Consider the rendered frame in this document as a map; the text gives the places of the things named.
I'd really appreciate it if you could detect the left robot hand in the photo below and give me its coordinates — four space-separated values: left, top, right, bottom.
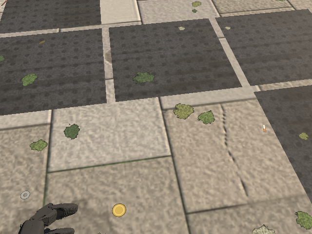
19 203 78 234

